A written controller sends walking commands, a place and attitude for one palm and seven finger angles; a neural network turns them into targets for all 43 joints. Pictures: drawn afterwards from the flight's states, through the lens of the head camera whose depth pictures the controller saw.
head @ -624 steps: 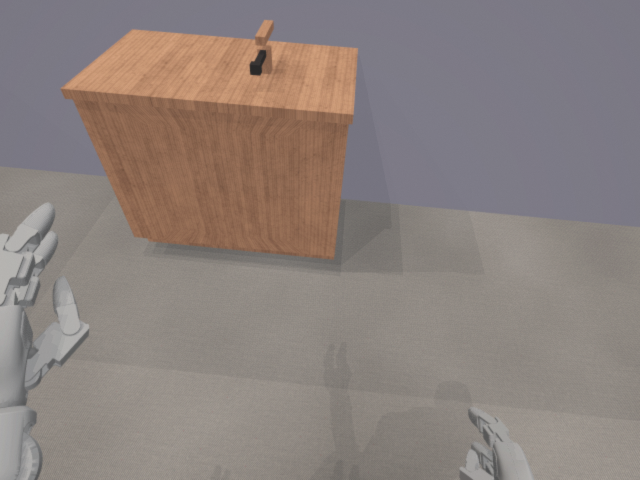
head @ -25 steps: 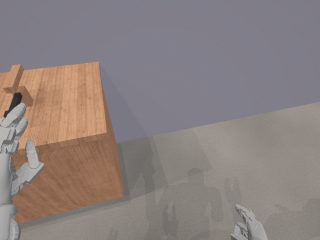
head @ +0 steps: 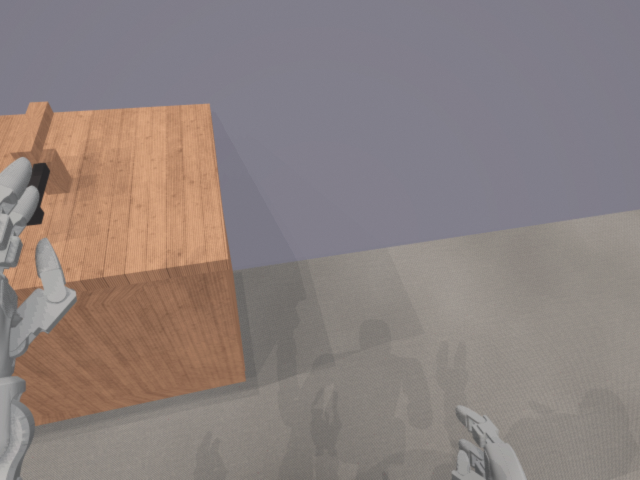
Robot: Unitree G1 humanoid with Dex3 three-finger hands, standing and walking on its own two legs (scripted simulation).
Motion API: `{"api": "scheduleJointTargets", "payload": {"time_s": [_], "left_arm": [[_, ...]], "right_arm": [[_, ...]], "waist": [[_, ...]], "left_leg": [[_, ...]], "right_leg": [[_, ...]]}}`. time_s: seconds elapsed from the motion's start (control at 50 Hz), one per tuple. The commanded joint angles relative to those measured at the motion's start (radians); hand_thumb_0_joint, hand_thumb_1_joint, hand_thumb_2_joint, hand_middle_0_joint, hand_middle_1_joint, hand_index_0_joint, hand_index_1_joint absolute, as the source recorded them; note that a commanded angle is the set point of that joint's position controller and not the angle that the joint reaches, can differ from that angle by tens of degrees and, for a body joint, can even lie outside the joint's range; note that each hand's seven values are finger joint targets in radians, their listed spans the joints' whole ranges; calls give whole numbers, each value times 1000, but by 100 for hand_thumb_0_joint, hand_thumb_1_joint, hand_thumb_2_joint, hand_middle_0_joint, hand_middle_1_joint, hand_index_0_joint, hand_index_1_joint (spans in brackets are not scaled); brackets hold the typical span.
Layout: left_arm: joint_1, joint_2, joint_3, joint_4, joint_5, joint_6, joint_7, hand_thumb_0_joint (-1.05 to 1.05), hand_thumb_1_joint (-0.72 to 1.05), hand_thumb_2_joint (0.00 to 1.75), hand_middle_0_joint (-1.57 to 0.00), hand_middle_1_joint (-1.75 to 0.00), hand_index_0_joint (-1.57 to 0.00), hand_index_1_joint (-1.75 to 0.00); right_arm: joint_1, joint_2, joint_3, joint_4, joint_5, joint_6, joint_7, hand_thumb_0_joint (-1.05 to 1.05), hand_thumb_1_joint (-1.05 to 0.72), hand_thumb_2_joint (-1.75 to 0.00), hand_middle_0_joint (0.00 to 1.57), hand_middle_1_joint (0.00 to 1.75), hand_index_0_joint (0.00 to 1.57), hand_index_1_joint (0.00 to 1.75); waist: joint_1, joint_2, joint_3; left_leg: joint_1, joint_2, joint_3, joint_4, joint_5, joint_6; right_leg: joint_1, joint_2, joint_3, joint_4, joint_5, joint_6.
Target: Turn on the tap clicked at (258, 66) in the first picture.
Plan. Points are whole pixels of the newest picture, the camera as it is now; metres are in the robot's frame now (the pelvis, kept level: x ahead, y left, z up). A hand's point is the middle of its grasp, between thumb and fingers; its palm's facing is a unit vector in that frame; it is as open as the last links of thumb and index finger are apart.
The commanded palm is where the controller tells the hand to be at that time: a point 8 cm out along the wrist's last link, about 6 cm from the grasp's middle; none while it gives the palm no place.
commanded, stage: shuffle to correct the standing spot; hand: left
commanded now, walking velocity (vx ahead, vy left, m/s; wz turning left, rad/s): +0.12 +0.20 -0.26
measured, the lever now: (28, 213) +0.43 +0.50 +0.01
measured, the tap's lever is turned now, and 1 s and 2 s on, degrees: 0 0 0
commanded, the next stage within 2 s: come to a stop and stand still in 1.20 s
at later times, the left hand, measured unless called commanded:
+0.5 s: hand (29, 272) +0.24 +0.30 +0.17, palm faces +0.41 -0.84 -0.36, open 7.5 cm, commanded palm +0.18 +0.33 +0.18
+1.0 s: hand out of the picture +0.26 +0.37 +0.16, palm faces +0.35 -0.82 -0.46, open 7.5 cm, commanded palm +0.22 +0.40 +0.18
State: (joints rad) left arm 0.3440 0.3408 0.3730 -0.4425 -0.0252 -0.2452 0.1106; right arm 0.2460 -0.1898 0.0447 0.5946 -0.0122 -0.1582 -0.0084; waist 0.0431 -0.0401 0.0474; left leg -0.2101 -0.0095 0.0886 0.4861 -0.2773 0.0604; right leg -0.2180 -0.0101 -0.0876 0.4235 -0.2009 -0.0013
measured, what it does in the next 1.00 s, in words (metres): steps to the left: left foot, then right foot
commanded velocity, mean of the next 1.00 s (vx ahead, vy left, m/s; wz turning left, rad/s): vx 0.11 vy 0.18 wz -0.05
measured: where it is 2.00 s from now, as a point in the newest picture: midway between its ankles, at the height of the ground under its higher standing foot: outside the picture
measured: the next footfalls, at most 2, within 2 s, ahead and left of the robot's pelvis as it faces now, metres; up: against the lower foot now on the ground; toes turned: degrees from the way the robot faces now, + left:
left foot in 0.58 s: +0.10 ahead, +0.18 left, +0.00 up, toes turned -3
right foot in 0.80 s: +0.07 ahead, +0.00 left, +0.00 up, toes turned -8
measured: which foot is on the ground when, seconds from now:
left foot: down 0.00-0.46, up 0.48-0.56, down 0.58-0.80, up 0.82-1.00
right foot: down 0.00-0.60, up 0.62-0.78, down 0.80-1.00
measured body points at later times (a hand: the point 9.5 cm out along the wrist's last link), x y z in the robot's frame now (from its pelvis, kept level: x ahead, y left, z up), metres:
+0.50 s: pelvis +0.03 +0.05 -0.02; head +0.05 +0.08 +0.43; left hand +0.21 +0.34 +0.19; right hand +0.21 -0.17 -0.09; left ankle +0.00 +0.10 -0.71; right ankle +0.02 -0.12 -0.74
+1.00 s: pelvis +0.05 +0.13 +0.00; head +0.06 +0.12 +0.45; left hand +0.24 +0.41 +0.18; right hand +0.17 -0.13 -0.10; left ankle +0.08 +0.27 -0.69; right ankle +0.03 +0.01 -0.74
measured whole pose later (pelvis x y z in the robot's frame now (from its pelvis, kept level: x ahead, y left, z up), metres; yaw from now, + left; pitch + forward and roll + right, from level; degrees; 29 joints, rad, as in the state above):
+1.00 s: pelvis +0.05 +0.13 +0.00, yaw -3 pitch +0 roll +1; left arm 0.50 0.38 0.39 -0.43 -0.02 -0.26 0.12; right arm 0.26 -0.24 -0.01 0.65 -0.01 -0.09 0.00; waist 0.00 -0.01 0.03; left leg -0.49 0.04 0.01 0.94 -0.31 -0.01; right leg -0.23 -0.06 -0.08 0.53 -0.29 0.00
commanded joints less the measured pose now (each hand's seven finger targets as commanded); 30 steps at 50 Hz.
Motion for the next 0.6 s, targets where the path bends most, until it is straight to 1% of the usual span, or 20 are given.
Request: {"api": "scheduleJointTargets", "payload": {"time_s": [0.0, 0.08, 0.1, 0.18, 0.2, 0.22, 0.3, 0.32, 0.36, 0.38, 0.4, 0.42, 0.44, 0.46, 0.48, 0.5, 0.52, 0.54, 0.56, 0.58], "left_arm": [[-10, 153, 52, -168, -4, -46, 14, 0, 90, 90, -20, -30, -20, -30], [-14, 181, 81, -171, -14, -43, 17, 0, 90, 90, -20, -30, -20, -30], [-32, 209, 101, -200, -17, -46, 19, 0, 90, 90, -20, -30, -20, -30], [-14, 210, 106, -257, -26, -56, 20, 0, 90, 90, -20, -30, -20, -30], [-19, 214, 104, -270, -29, -57, 20, 0, 90, 90, -20, -30, -20, -30], [-12, 213, 105, -285, -30, -58, 19, 0, 90, 90, -20, -30, -20, -30], [-19, 207, 92, -320, -28, -55, 11, 0, 90, 90, -20, -30, -20, -30], [-15, 198, 86, -302, -25, -54, 11, 0, 90, 90, -20, -30, -20, -30], [-3, 192, 92, -267, -21, -50, 15, 0, 90, 90, -20, -30, -20, -30], [4, 200, 105, -253, -20, -50, 18, 0, 90, 90, -20, -30, -20, -30], [26, 212, 119, -229, -23, -49, 23, 0, 90, 90, -20, -30, -20, -30], [27, 220, 127, -234, -28, -53, 29, 0, 90, 90, -20, -30, -20, -30], [5, 216, 128, -238, -33, -68, 33, 0, 90, 90, -20, -30, -20, -30], [-15, 206, 126, -256, -36, -74, 44, 0, 90, 90, -20, -30, -20, -30], [-30, 187, 107, -276, -21, -71, 45, 0, 90, 90, -20, -30, -20, -30], [-90, 179, 86, -309, -15, -68, 37, 0, 90, 90, -20, -30, -20, -30], [-126, 183, 71, -317, -6, -63, 34, 0, 90, 90, -20, -30, -20, -30], [-123, 190, 74, -301, -7, -65, 27, 0, 90, 90, -20, -30, -20, -30], [-138, 201, 89, -337, -9, -74, 25, 0, 90, 90, -20, -30, -20, -30], [-155, 217, 117, -332, -6, -84, 30, 0, 90, 90, -20, -30, -20, -30]], "right_arm": [[-99, -141, -68, -176, -1, -33, -15, 0, -90, -90, 20, 30, 20, 30], [-110, -141, -70, -199, 2, 5, -19, 0, -90, -90, 20, 30, 20, 30], [-119, -144, -71, -207, 2, 11, -21, 0, -90, -90, 20, 30, 20, 30], [-117, -146, -76, -224, 11, 26, -17, 0, -90, -90, 20, 30, 20, 30], [-118, -146, -73, -227, 12, 27, -16, 0, -90, -90, 20, 30, 20, 30], [-111, -148, -78, -227, 13, 26, -13, 0, -90, -90, 20, 30, 20, 30], [-90, -154, -84, -224, 10, 18, 5, 0, -90, -90, 20, 30, 20, 30], [-87, -153, -85, -221, 9, 17, 10, 0, -90, -90, 20, 30, 20, 30], [-92, -160, -90, -217, 9, 23, 14, 0, -90, -90, 20, 30, 20, 30], [-96, -162, -94, -214, 11, 29, 14, 0, -90, -90, 20, 30, 20, 30], [-104, -162, -93, -212, 14, 36, 13, 0, -90, -90, 20, 30, 20, 30], [-110, -161, -103, -213, 19, 38, 11, 0, -90, -90, 20, 30, 20, 30], [-130, -163, -109, -208, 21, 34, 15, 0, -90, -90, 20, 30, 20, 30], [-126, -157, -99, -181, 16, 40, 20, 0, -90, -90, 20, 30, 20, 30], [-110, -141, -89, -159, 7, 54, 27, 0, -90, -90, 20, 30, 20, 30], [-113, -128, -80, -147, 6, 67, 23, 0, -90, -90, 20, 30, 20, 30], [-99, -106, -73, -134, 16, 71, 14, 0, -90, -90, 20, 30, 20, 30], [-108, -118, -79, -141, 22, 56, 0, 0, -90, -90, 20, 30, 20, 30], [-108, -158, -102, -164, 23, 35, -11, 0, -90, -90, 20, 30, 20, 30], [-105, -155, -109, -184, 24, 18, -14, 0, -90, -90, 20, 30, 20, 30]], "waist": [[-24, 84, -171], [-33, 47, -144], [-35, 70, -141], [-38, 97, -196], [-39, 130, -189], [-40, 146, -198], [-46, 248, -182], [-46, 240, -170], [-36, 180, -177], [-24, 134, -190], [-10, 30, -216], [0, -151, -234], [3, -248, -180], [-3, -163, -119], [-31, -95, -97], [-61, 13, -109], [-88, 89, -119], [-82, 197, -101], [-65, 357, -94], [-53, 395, -99]], "left_leg": [[-42, 60, -79, -74, 146, -59], [-88, 47, -88, -38, 121, -47], [-88, 45, -87, -28, 152, -53], [-49, 62, -101, 28, 379, -59], [-51, 70, -117, 26, 449, -71], [-5, 83, -117, 27, 542, -80], [167, 143, -162, 2, 813, -90], [179, 151, -161, 6, 817, -97], [100, 138, -125, 58, 784, -116], [6, 118, -102, 131, 745, -131], [-140, 77, -83, 286, 638, -146], [-289, 6, -60, 510, 411, -142], [-446, 0, -153, 685, -182, -100], [-476, 118, -352, 676, -359, -59], [-386, 160, -351, 564, -337, -50], [-214, 138, -253, 341, -246, -51], [-17, 34, -103, 176, -45, -69], [63, -29, -41, 72, 2, -79], [50, 107, -279, -87, -89, -10], [-45, 219, -459, -194, -90, 89]], "right_leg": [[122, -50, 122, -15, 157, -47], [112, -78, 147, 4, 128, -63], [107, -85, 145, 22, 152, -68], [126, -86, 111, 135, 308, -65], [114, -86, 94, 163, 302, -59], [78, -69, 78, 199, 283, -52], [-102, -12, -20, 251, -76, -22], [-112, -6, -34, 231, -117, -23], [3, -12, -39, 147, -40, -44], [115, -32, -13, 120, 85, -70], [240, -106, 103, 121, 284, -130], [305, -253, 312, 84, 452, -223], [295, -418, 530, 17, 525, -301], [188, -489, 562, 14, 389, -273], [56, -439, 442, 29, 256, -215], [-78, -344, 306, 70, 134, -160], [-209, -208, 149, 110, -81, -99], [-239, -86, 67, 214, -179, -65], [-276, 5, 27, 404, -264, -12], [-237, 71, 14, 584, -374, 9]]}}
